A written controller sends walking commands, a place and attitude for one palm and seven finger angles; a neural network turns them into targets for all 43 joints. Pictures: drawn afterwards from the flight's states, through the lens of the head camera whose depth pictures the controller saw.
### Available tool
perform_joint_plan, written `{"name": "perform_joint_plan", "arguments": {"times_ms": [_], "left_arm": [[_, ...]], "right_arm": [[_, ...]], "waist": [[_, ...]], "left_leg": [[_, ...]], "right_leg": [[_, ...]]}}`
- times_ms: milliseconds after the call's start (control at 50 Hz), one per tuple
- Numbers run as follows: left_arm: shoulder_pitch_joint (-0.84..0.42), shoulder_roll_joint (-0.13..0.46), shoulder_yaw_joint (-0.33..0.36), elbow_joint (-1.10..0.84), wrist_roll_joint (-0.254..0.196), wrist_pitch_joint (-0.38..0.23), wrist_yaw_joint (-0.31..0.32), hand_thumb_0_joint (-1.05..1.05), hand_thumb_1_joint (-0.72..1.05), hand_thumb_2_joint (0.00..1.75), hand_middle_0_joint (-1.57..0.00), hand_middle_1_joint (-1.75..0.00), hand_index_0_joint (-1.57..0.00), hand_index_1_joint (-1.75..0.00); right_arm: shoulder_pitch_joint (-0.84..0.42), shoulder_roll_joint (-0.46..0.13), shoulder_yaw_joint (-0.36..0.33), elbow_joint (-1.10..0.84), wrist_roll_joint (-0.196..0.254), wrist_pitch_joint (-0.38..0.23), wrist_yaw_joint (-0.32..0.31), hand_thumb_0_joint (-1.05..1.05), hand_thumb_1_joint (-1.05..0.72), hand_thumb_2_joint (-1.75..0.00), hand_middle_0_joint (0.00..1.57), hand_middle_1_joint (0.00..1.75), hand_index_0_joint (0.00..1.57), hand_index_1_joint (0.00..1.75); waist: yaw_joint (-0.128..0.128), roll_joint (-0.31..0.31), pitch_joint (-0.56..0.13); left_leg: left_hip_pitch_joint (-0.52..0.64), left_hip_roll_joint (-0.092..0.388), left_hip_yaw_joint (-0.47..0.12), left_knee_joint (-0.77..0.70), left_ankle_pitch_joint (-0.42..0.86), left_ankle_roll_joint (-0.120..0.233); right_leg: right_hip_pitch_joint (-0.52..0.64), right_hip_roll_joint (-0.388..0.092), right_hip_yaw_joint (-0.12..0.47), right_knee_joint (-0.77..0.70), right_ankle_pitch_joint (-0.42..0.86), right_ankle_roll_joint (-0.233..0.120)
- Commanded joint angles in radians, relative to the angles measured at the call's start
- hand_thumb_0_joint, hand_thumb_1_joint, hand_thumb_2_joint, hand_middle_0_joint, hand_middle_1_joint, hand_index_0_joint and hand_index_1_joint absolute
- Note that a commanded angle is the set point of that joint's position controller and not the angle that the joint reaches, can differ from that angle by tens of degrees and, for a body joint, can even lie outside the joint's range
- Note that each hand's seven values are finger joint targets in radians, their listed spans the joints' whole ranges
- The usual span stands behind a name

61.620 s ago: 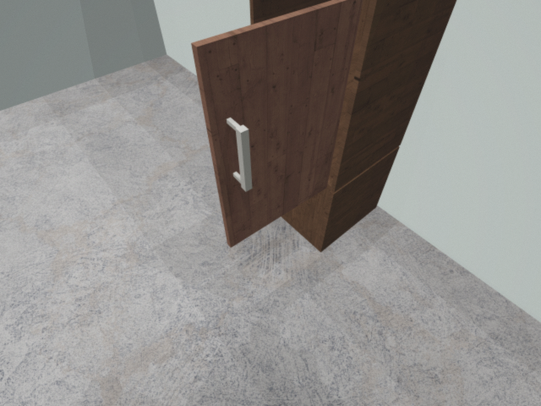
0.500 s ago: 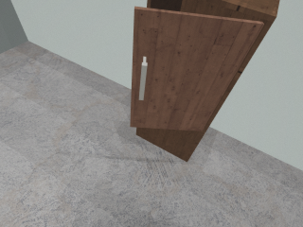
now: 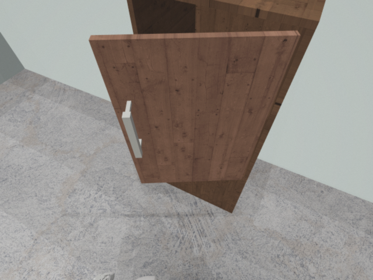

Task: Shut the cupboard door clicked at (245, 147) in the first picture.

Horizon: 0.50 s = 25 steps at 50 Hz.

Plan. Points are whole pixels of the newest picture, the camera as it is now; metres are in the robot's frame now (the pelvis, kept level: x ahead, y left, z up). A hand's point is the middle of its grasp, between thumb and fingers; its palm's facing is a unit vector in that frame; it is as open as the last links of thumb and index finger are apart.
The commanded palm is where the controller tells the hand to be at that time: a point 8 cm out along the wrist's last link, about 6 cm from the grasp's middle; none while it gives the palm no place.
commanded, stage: come to a stop and stand still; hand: left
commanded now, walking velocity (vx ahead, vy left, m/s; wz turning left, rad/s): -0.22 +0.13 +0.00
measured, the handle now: (134, 131) +0.46 +0.15 +0.01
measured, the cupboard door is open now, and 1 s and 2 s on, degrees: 29 29 29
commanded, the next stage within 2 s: look again from close up in 1.90 s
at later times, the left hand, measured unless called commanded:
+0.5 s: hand out of the picture +0.00 +0.24 -0.18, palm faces +0.06 -0.98 -0.21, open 7.4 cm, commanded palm none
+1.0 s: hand out of the picture -0.05 +0.16 -0.18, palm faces +0.01 -0.99 -0.14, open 7.4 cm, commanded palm none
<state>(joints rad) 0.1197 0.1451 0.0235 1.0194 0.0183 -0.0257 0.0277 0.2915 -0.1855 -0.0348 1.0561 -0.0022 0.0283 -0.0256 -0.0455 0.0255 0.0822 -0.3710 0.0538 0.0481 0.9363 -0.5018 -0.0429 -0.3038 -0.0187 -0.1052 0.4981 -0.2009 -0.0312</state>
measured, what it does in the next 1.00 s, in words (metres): steps on the spot: left foot, then right foot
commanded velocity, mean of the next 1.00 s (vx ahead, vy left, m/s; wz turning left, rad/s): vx -0.02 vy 0.01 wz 0.00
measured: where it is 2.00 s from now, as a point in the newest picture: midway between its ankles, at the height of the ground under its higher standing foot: outside the picture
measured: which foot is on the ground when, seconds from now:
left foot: up 0.00-0.22, down 0.24-1.00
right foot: down 0.00-0.24, up 0.26-0.60, down 0.62-1.00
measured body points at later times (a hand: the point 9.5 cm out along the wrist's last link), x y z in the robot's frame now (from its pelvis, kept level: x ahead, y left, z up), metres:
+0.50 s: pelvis -0.01 +0.04 +0.01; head +0.01 +0.07 +0.46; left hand +0.00 +0.29 -0.16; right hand +0.08 -0.19 -0.13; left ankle +0.02 +0.11 -0.74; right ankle -0.06 -0.11 -0.69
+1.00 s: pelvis -0.04 +0.01 +0.01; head -0.04 +0.02 +0.46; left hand -0.05 +0.21 -0.16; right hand -0.11 -0.21 -0.15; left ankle +0.02 +0.11 -0.74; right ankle -0.08 -0.11 -0.74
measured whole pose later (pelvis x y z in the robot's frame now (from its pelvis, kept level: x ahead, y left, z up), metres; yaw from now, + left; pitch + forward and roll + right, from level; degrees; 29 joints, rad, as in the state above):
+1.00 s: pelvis -0.04 +0.01 +0.01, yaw +0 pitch -1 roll +0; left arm 0.30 0.12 0.00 1.13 0.01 0.01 0.03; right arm 0.38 -0.14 -0.01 1.16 -0.01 0.03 -0.02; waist -0.03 -0.03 0.02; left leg -0.27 0.00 0.06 0.40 -0.11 0.02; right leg -0.12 0.01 0.01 0.42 -0.29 -0.01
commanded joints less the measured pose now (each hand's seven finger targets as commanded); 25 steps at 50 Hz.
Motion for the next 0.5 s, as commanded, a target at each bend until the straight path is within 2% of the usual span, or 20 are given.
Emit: {"name": "perform_joint_plan", "arguments": {"times_ms": [0, 40, 60, 100, 140, 160, 180, 200, 220, 240, 260, 280, 320, 360, 380, 420, 480], "left_arm": [[0.084, 0.189, 0.049, -0.037, 0.009, 0.010, 0.017, 0.00, 0.90, 0.90, -0.20, -0.30, -0.20, -0.30], [0.087, 0.199, 0.056, -0.040, 0.010, 0.017, 0.020, 0.00, 0.90, 0.90, -0.20, -0.30, -0.20, -0.30], [0.084, 0.200, 0.058, -0.042, 0.012, 0.020, 0.021, 0.00, 0.90, 0.90, -0.20, -0.30, -0.20, -0.30], [0.068, 0.211, 0.064, -0.054, 0.013, 0.025, 0.020, 0.00, 0.90, 0.90, -0.20, -0.30, -0.20, -0.30], [0.056, 0.217, 0.064, -0.063, 0.013, 0.032, 0.018, 0.00, 0.90, 0.90, -0.20, -0.30, -0.20, -0.30], [0.052, 0.207, 0.062, -0.063, 0.011, 0.036, 0.017, 0.00, 0.90, 0.90, -0.20, -0.30, -0.20, -0.30], [0.067, 0.197, 0.057, -0.065, 0.004, 0.043, 0.016, 0.00, 0.90, 0.90, -0.20, -0.30, -0.20, -0.30], [0.097, 0.153, 0.048, -0.076, 0.000, 0.052, 0.012, 0.00, 0.90, 0.90, -0.20, -0.30, -0.20, -0.30], [0.106, 0.125, 0.039, -0.083, -0.003, 0.059, 0.011, 0.00, 0.90, 0.90, -0.20, -0.30, -0.20, -0.30], [0.089, 0.145, 0.041, -0.081, 0.002, 0.071, 0.012, 0.00, 0.90, 0.90, -0.20, -0.30, -0.20, -0.30], [0.089, 0.147, 0.042, -0.079, 0.006, 0.079, 0.011, 0.00, 0.90, 0.90, -0.20, -0.30, -0.20, -0.30], [0.111, 0.155, 0.046, -0.064, 0.007, 0.079, 0.006, 0.00, 0.90, 0.90, -0.20, -0.30, -0.20, -0.30], [0.144, 0.152, 0.044, -0.041, 0.004, 0.074, 0.002, 0.00, 0.90, 0.90, -0.20, -0.30, -0.20, -0.30], [0.149, 0.146, 0.036, -0.033, 0.003, 0.068, -0.002, 0.00, 0.90, 0.90, -0.20, -0.30, -0.20, -0.30], [0.139, 0.139, 0.031, -0.032, 0.001, 0.067, -0.001, 0.00, 0.90, 0.90, -0.20, -0.30, -0.20, -0.30], [0.130, 0.131, 0.023, -0.027, 0.001, 0.069, 0.000, 0.00, 0.90, 0.90, -0.20, -0.30, -0.20, -0.30], [0.138, 0.121, 0.014, -0.008, 0.000, 0.068, -0.001, 0.00, 0.90, 0.90, -0.20, -0.30, -0.20, -0.30]], "right_arm": [[0.061, -0.040, -0.012, -0.039, -0.003, 0.015, 0.002, 0.00, -0.90, -0.90, 0.20, 0.30, 0.20, 0.30], [0.018, -0.058, -0.021, -0.067, -0.005, 0.020, 0.005, 0.00, -0.90, -0.90, 0.20, 0.30, 0.20, 0.30], [0.002, -0.062, -0.025, -0.076, -0.004, 0.021, 0.006, 0.00, -0.90, -0.90, 0.20, 0.30, 0.20, 0.30], [-0.020, -0.067, -0.029, -0.092, -0.004, 0.024, 0.008, 0.00, -0.90, -0.90, 0.20, 0.30, 0.20, 0.30], [-0.010, -0.072, -0.030, -0.101, -0.004, 0.021, 0.010, 0.00, -0.90, -0.90, 0.20, 0.30, 0.20, 0.30], [0.003, -0.070, -0.030, -0.096, -0.006, 0.017, 0.012, 0.00, -0.90, -0.90, 0.20, 0.30, 0.20, 0.30], [0.018, -0.095, -0.029, -0.094, -0.010, 0.008, 0.013, 0.00, -0.90, -0.90, 0.20, 0.30, 0.20, 0.30], [-0.004, -0.157, -0.036, -0.117, -0.018, -0.002, 0.011, 0.00, -0.90, -0.90, 0.20, 0.30, 0.20, 0.30], [-0.043, -0.207, -0.038, -0.143, -0.025, -0.001, 0.007, 0.00, -0.90, -0.90, 0.20, 0.30, 0.20, 0.30], [-0.078, -0.201, -0.034, -0.153, -0.028, -0.006, -0.003, 0.00, -0.90, -0.90, 0.20, 0.30, 0.20, 0.30], [-0.104, -0.201, -0.028, -0.160, -0.028, -0.009, -0.013, 0.00, -0.90, -0.90, 0.20, 0.30, 0.20, 0.30], [-0.130, -0.186, -0.021, -0.163, -0.027, -0.010, -0.019, 0.00, -0.90, -0.90, 0.20, 0.30, 0.20, 0.30], [-0.143, -0.160, -0.009, -0.162, -0.020, -0.018, -0.021, 0.00, -0.90, -0.90, 0.20, 0.30, 0.20, 0.30], [-0.123, -0.154, -0.007, -0.148, -0.013, -0.026, -0.022, 0.00, -0.90, -0.90, 0.20, 0.30, 0.20, 0.30], [-0.100, -0.153, -0.009, -0.136, -0.011, -0.027, -0.022, 0.00, -0.90, -0.90, 0.20, 0.30, 0.20, 0.30], [-0.072, -0.155, -0.013, -0.108, -0.010, -0.026, -0.022, 0.00, -0.90, -0.90, 0.20, 0.30, 0.20, 0.30], [-0.051, -0.154, -0.016, -0.075, -0.010, -0.025, -0.016, 0.00, -0.90, -0.90, 0.20, 0.30, 0.20, 0.30]], "waist": [[0.043, -0.147, -0.148], [0.051, -0.174, -0.144], [0.052, -0.165, -0.148], [0.041, -0.163, -0.128], [0.027, -0.181, -0.127], [0.018, -0.167, -0.122], [0.014, -0.092, -0.131], [0.030, 0.102, -0.129], [0.037, 0.194, -0.103], [0.029, 0.182, -0.099], [0.043, 0.175, -0.071], [0.059, 0.160, -0.078], [0.072, 0.113, -0.112], [0.065, 0.070, -0.141], [0.051, 0.073, -0.159], [0.035, 0.100, -0.159], [0.031, 0.102, -0.115]], "left_leg": [[-0.003, -0.018, -0.021, -0.054, 0.034, -0.009], [-0.022, -0.024, -0.036, -0.060, 0.032, -0.008], [-0.018, -0.027, -0.039, -0.075, 0.036, -0.007], [0.010, -0.024, -0.042, -0.124, 0.072, -0.005], [0.084, -0.022, -0.041, -0.269, 0.149, 0.003], [0.153, -0.022, -0.037, -0.383, 0.247, 0.010], [0.238, 0.018, -0.062, -0.485, 0.385, 0.030], [0.242, 0.179, -0.246, -0.557, 0.574, 0.103], [0.119, 0.303, -0.321, -0.635, 0.651, 0.198], [0.087, 0.290, -0.341, -0.675, 0.613, 0.230], [0.075, 0.282, -0.332, -0.665, 0.639, 0.238], [0.108, 0.249, -0.274, -0.641, 0.667, 0.227], [0.178, 0.205, -0.205, -0.620, 0.682, 0.213], [0.255, 0.191, -0.185, -0.615, 0.715, 0.210], [0.285, 0.194, -0.196, -0.619, 0.714, 0.211], [0.297, 0.198, -0.211, -0.641, 0.634, 0.207], [0.248, 0.191, -0.234, -0.673, 0.512, 0.196]], "right_leg": [[0.147, -0.309, 0.210, -0.125, 0.731, -0.173], [0.156, -0.326, 0.226, -0.125, 0.719, -0.186], [0.163, -0.325, 0.225, -0.117, 0.717, -0.189], [0.119, -0.325, 0.216, -0.120, 0.629, -0.182], [0.083, -0.304, 0.207, -0.093, 0.495, -0.152], [0.044, -0.275, 0.197, -0.064, 0.395, -0.120], [-0.015, -0.225, 0.168, -0.018, 0.245, -0.071], [-0.078, -0.099, 0.084, 0.069, -0.010, 0.007], [-0.025, -0.025, 0.036, 0.201, -0.280, 0.042], [-0.038, 0.004, 0.092, 0.356, -0.367, 0.043], [-0.069, 0.001, 0.138, 0.447, -0.369, 0.037], [-0.097, 0.004, 0.171, 0.499, -0.324, 0.041], [-0.105, 0.005, 0.170, 0.516, -0.271, 0.053], [-0.100, -0.004, 0.152, 0.441, -0.256, 0.064], [-0.083, -0.006, 0.147, 0.392, -0.265, 0.067], [-0.042, -0.011, 0.132, 0.298, -0.273, 0.066], [0.029, -0.009, 0.119, 0.144, -0.249, 0.054]]}}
